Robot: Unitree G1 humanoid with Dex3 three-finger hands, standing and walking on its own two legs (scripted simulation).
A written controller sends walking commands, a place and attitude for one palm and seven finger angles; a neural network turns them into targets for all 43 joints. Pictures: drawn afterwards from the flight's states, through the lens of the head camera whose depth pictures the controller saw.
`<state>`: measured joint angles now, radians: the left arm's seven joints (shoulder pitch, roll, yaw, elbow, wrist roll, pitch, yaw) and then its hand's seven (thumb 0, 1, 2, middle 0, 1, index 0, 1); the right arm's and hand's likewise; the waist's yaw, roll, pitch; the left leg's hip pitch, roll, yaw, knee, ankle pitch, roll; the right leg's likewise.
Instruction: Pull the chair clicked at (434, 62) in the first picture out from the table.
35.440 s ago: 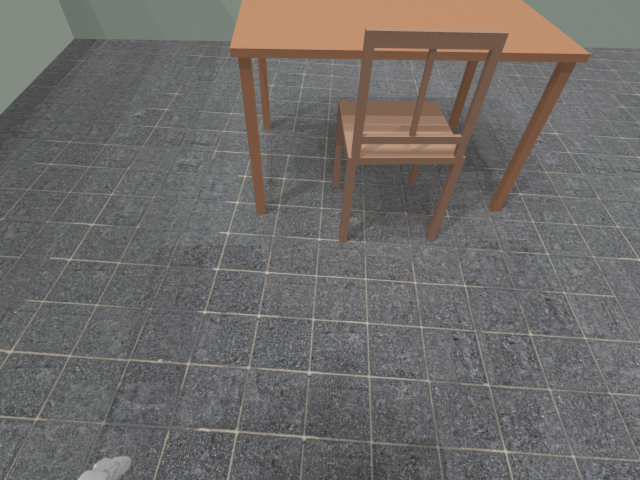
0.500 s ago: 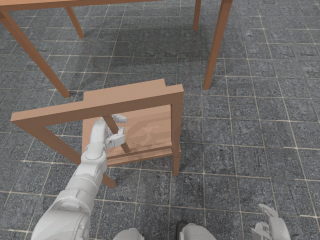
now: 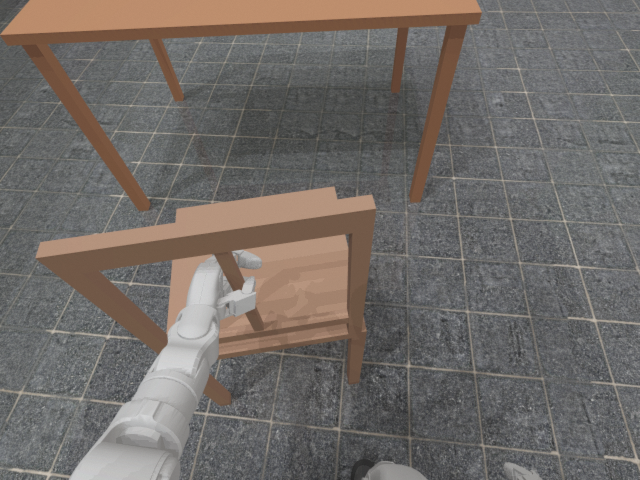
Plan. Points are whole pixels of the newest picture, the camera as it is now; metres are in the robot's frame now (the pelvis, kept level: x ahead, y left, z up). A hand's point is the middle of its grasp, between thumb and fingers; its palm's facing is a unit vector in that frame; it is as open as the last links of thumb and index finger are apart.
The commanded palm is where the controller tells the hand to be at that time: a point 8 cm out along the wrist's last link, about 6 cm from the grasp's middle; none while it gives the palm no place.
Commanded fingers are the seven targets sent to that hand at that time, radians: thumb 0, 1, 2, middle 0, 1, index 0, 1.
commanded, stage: stop walking, hand still on the chair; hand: left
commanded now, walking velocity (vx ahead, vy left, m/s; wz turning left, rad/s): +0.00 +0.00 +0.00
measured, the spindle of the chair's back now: (243, 294) +0.39 +0.14 -0.09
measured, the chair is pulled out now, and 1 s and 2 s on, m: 0.55 0.55 0.55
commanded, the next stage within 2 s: open the thumb and straighten the fingers in 0.64 s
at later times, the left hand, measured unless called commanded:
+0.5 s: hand (247, 296) +0.36 +0.12 -0.04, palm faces -0.08 -0.98 -0.16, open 5.1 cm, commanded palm +0.34 +0.17 -0.03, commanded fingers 0.00 0.90 0.90 -0.50 -1.45 -0.50 -1.45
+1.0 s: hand (240, 286) +0.37 +0.13 -0.03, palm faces -0.14 -0.98 -0.16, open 8.2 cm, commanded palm +0.35 +0.18 -0.01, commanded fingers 0.00 -0.55 0.20 -0.40 -1.16 -0.40 -1.16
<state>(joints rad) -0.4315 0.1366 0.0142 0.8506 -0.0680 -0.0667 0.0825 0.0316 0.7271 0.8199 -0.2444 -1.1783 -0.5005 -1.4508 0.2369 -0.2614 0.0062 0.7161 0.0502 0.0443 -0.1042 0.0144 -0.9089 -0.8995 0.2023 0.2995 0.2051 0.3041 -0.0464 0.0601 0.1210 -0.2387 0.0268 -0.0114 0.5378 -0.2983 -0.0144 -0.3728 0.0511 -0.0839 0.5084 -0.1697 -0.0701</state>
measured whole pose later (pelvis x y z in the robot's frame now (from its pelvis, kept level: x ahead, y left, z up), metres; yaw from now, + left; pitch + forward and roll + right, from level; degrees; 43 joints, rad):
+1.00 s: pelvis +0.03 +0.03 +0.00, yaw -1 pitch +8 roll +0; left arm -0.30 0.14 -0.05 0.67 -0.02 0.04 0.03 0.02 0.21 0.57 -0.38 -1.36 -0.50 -1.44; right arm 0.26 -0.26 -0.03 0.67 0.05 0.02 0.00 0.01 -0.91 -0.90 0.20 0.30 0.20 0.30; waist -0.07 0.01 -0.08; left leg -0.33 -0.02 0.02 0.58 -0.38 0.03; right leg -0.48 0.01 -0.05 0.55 -0.21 -0.03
